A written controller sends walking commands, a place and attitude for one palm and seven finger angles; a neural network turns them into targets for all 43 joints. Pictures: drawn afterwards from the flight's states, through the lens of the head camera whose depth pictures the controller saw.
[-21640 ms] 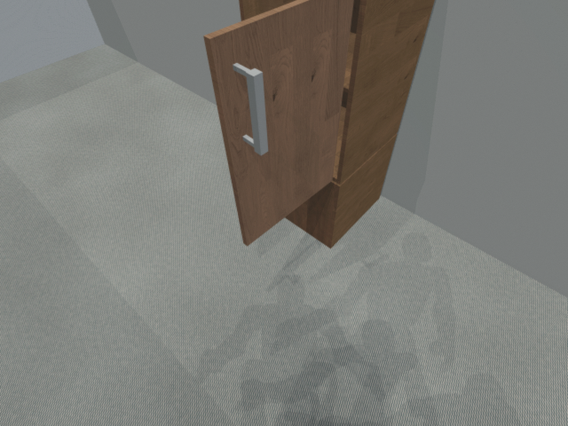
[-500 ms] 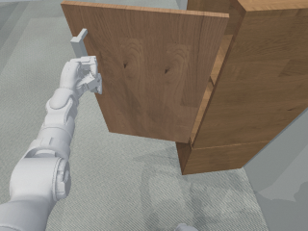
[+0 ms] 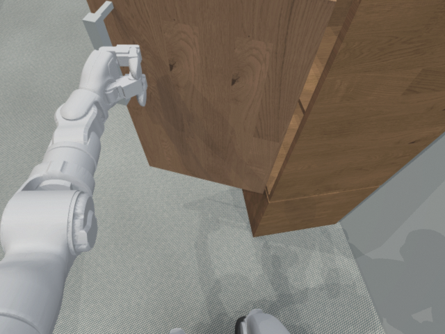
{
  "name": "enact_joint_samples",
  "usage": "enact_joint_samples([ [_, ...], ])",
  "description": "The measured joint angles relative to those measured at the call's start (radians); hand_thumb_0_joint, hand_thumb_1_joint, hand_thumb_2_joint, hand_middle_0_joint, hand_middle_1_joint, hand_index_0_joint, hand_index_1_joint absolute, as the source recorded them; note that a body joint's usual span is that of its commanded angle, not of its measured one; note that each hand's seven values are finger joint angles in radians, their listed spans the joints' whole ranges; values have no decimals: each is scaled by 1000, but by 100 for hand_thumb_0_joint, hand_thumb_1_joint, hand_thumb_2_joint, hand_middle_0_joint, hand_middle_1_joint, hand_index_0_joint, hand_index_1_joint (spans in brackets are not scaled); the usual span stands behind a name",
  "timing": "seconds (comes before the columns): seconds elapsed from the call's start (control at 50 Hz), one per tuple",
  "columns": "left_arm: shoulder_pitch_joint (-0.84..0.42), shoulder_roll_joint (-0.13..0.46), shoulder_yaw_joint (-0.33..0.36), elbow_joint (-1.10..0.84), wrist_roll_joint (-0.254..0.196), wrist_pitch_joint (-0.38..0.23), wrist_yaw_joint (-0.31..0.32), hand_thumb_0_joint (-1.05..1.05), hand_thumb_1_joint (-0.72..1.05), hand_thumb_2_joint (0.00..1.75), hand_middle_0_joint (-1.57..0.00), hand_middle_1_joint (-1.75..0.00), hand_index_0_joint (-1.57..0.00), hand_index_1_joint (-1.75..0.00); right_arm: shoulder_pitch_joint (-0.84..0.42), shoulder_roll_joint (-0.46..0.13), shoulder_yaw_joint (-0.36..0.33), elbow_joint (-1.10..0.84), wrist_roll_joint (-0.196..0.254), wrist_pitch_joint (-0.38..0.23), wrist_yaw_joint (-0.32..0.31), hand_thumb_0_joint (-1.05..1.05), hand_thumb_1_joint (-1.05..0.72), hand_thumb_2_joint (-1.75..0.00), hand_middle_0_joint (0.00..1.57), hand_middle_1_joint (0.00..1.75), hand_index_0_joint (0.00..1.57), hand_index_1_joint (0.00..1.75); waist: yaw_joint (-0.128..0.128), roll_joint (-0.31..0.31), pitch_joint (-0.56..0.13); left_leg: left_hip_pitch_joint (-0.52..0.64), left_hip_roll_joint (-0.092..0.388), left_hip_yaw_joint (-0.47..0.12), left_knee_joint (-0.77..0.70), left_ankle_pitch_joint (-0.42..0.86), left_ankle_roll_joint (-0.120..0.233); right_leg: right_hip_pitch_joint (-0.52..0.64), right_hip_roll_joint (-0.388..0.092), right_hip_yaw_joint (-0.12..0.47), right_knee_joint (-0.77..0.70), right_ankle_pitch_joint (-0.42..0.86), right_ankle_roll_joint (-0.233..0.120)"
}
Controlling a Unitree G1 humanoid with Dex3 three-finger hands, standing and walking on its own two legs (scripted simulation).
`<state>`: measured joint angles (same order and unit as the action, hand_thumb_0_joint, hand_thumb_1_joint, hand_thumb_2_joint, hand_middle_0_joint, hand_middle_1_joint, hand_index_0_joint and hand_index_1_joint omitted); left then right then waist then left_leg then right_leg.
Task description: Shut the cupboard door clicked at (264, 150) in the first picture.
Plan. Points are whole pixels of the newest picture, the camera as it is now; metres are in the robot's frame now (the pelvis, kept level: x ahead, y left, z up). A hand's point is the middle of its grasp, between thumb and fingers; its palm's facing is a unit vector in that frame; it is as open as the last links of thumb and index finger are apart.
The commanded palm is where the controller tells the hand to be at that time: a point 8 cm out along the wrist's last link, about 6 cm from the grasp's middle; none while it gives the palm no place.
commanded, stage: push the door shut along its arc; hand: left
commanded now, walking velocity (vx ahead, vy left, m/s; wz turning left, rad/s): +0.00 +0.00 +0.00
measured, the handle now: (115, 58) +0.59 +0.14 +0.13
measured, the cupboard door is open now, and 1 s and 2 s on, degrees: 66 55 55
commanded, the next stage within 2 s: pull the fist back off the door in 0.60 s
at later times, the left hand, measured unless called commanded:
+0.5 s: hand (166, 62) +0.55 +0.04 +0.15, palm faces -0.41 -0.91 +0.00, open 2.9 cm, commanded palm +0.57 +0.08 +0.13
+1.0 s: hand (186, 52) +0.59 +0.01 +0.14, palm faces +0.04 -1.00 -0.05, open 2.9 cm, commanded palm +0.55 +0.06 +0.13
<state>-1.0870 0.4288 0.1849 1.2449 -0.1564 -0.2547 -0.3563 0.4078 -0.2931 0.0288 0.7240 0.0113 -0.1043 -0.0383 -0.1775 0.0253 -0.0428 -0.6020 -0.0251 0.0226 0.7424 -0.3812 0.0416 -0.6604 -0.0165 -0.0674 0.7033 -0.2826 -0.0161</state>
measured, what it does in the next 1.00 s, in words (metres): stands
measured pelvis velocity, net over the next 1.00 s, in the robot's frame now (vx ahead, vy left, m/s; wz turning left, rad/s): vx -0.01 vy -0.01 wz -0.02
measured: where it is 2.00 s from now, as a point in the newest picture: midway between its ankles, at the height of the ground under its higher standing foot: outside the picture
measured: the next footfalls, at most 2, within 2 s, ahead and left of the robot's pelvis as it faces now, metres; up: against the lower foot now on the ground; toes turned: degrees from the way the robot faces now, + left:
none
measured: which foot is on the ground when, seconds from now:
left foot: down 0.00-1.00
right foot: down 0.00-1.00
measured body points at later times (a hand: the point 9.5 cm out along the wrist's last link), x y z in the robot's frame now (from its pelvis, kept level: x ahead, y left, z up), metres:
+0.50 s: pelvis +0.00 -0.01 -0.01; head +0.13 -0.02 +0.43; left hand +0.56 +0.10 +0.15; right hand -0.05 -0.28 -0.12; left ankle -0.02 +0.09 -0.71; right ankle +0.03 -0.11 -0.71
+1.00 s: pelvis -0.01 -0.01 -0.02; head +0.14 -0.02 +0.41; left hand +0.58 +0.06 +0.15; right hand -0.08 -0.25 -0.13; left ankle -0.02 +0.09 -0.71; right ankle +0.03 -0.11 -0.71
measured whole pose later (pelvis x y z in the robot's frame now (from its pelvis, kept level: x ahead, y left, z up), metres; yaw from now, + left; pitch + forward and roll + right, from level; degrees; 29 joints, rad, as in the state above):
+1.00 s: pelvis -0.01 -0.01 -0.02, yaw -1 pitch +22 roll -1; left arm -1.38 0.37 0.31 1.39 0.09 -0.27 0.23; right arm 0.48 -0.26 0.03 0.68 -0.09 -0.05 0.08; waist -0.28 0.05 -0.08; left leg -0.83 0.00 0.03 0.85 -0.41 0.03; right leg -0.89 0.01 -0.06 0.79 -0.29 -0.03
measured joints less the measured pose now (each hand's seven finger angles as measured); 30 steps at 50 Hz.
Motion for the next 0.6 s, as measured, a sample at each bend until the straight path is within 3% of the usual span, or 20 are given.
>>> enact_joint_samples([
  [0.12,-71,-19,28,34,13,23,-14,2,91,90,-130,-150,-130,-150,-11,-3,6,-10,-9,10,1,1,-91,-90,21,30,21,30,-24,5,1,-20,3,8,12,-10,1,-25,3,8,14,-8,0],
  [0.26,-102,26,111,53,57,21,-24,1,89,91,-130,-150,-130,-150,5,-1,5,-56,-15,40,4,0,-91,-90,21,30,21,30,-58,12,-4,-41,19,34,21,-24,-2,-61,21,33,29,-13,-3],
  [0.42,-133,58,76,65,56,44,-60,-2,86,91,-130,-150,-130,-150,39,-1,4,-40,-12,73,-4,0,-91,-90,21,30,21,30,-53,15,4,-60,26,21,30,-25,-10,-73,27,20,31,-14,-11],
  [0.6,-246,84,11,135,42,68,-77,-1,88,95,-130,-150,-130,-150,21,-17,3,-3,-20,48,-17,0,-90,-90,21,30,21,30,-71,7,16,-119,25,-7,62,-20,-15,-114,23,-8,44,-9,-18],
])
